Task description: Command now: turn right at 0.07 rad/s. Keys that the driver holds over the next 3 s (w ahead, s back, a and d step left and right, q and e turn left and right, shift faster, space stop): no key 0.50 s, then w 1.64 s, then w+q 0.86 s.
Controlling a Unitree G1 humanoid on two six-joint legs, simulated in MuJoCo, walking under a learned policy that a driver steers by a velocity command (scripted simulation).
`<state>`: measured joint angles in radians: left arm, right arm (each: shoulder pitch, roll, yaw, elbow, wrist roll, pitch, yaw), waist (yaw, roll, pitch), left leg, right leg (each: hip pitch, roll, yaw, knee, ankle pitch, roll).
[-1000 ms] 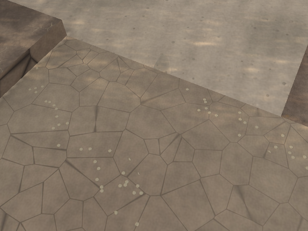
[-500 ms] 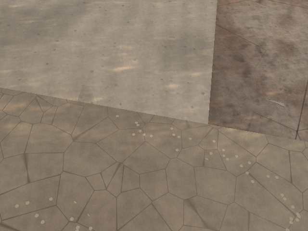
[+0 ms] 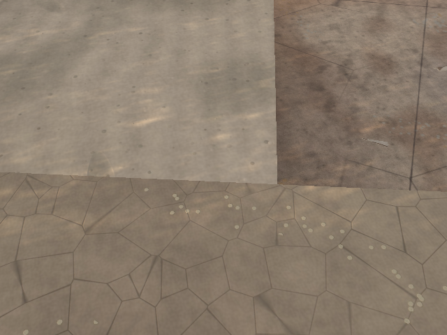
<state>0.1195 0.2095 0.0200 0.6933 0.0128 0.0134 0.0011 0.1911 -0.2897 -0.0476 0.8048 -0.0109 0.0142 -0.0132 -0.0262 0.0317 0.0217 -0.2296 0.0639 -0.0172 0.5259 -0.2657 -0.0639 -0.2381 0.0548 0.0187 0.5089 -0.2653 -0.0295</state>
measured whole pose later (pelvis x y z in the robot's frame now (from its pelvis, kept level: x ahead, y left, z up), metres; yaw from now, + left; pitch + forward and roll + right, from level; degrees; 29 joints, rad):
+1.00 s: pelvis +0.12 +0.03 +0.00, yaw +1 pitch +2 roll -1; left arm 0.10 0.26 0.04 0.89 -0.03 -0.10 -0.03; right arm 0.50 -0.20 -0.02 1.04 0.00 -0.08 0.00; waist -0.06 -0.01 0.00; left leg 0.04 0.00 -0.02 0.28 -0.36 0.02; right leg -0.66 -0.05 -0.05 1.05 -0.27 -0.03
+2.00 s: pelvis +0.66 +0.08 +0.02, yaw +1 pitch +0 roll +1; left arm 0.13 0.28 0.07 0.89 -0.02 -0.07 0.00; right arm 0.35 -0.23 -0.05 0.94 0.00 -0.10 0.02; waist -0.05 -0.05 0.02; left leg -0.10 -0.05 0.07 0.25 -0.16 0.07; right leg -0.65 -0.12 0.04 0.91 -0.11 -0.02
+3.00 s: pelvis +1.20 +0.15 +0.00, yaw +26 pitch +1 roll -1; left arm 0.11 0.29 0.05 0.84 0.00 -0.11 0.00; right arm 0.23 -0.28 -0.07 0.81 0.01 -0.05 0.03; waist -0.02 -0.01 0.08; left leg -0.31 -0.11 -0.01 0.45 -0.15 0.12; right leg -0.49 -0.08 0.04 1.15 -0.35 0.01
